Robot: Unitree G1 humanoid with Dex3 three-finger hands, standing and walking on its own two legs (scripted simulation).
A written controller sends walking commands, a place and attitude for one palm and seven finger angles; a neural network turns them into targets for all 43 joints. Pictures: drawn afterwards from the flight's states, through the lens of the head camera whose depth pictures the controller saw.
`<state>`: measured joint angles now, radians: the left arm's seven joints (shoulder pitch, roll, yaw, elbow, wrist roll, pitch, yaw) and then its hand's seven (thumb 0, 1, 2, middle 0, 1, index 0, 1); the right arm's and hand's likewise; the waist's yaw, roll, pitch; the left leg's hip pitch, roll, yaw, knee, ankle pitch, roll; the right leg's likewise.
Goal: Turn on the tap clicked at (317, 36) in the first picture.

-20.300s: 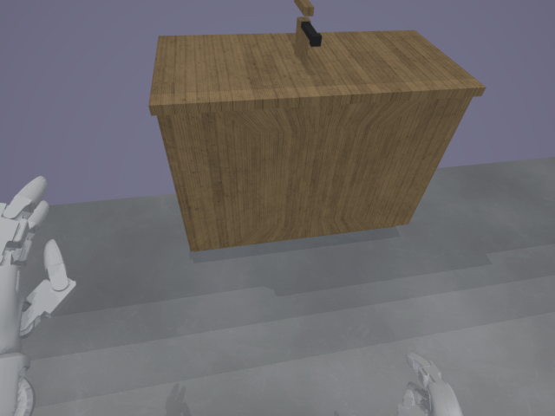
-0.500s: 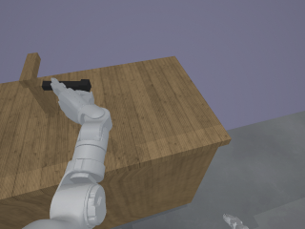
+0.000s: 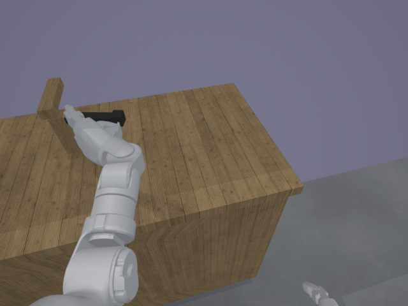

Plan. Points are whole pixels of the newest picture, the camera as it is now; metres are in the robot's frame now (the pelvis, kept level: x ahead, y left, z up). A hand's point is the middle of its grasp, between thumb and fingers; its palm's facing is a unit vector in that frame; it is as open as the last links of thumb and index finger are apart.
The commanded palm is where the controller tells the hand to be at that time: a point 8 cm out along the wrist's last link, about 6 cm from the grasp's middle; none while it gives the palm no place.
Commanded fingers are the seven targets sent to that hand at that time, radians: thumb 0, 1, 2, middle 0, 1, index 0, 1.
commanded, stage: lift the hand up off the lever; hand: left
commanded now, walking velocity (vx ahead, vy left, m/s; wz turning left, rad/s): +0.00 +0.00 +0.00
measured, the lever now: (118, 118) +0.50 +0.24 +0.12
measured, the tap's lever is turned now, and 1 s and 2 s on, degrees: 73 73 73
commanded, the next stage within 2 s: draw the hand back beside the body in 1.00 s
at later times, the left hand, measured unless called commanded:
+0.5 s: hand (120, 124) +0.41 +0.20 +0.17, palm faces +0.79 -0.62 -0.07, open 7.8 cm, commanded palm +0.36 +0.21 +0.17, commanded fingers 0.00 0.90 0.90 -0.15 -0.15 -0.15 -0.15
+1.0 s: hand (114, 119) +0.41 +0.20 +0.18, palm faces +0.78 -0.62 -0.05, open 7.8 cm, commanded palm +0.35 +0.22 +0.18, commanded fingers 0.00 0.90 0.90 -0.15 -0.15 -0.15 -0.15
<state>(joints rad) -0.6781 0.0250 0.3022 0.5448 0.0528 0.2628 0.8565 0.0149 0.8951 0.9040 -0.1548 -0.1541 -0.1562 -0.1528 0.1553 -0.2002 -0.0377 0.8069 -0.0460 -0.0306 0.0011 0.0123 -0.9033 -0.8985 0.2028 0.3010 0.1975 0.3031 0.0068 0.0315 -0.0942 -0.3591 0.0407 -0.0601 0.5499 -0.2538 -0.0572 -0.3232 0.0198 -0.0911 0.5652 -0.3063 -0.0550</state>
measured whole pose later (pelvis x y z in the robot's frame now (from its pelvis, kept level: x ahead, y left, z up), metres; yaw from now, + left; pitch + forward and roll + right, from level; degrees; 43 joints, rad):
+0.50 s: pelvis +0.00 +0.00 +0.00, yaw +0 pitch +2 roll +0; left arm -0.68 0.00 0.28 0.49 0.03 0.33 0.85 0.01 0.89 0.90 -0.16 -0.15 -0.16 -0.15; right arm 0.14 -0.19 -0.03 0.82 -0.04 -0.03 0.00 0.01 -0.90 -0.90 0.20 0.30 0.20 0.30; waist 0.02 0.04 -0.09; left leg -0.31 0.04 -0.05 0.52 -0.24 -0.05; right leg -0.28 0.02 -0.08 0.54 -0.29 -0.05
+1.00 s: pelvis +0.01 +0.00 +0.01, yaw +0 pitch +1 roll +0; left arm -0.66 0.00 0.27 0.41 0.01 0.39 0.83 0.01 0.90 0.90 -0.15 -0.15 -0.16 -0.15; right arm 0.10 -0.19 -0.02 0.80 -0.03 -0.01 -0.01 0.01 -0.90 -0.90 0.20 0.30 0.20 0.30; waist 0.04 0.03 -0.07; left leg -0.26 0.04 -0.05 0.48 -0.23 -0.05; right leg -0.23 0.02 -0.08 0.50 -0.28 -0.05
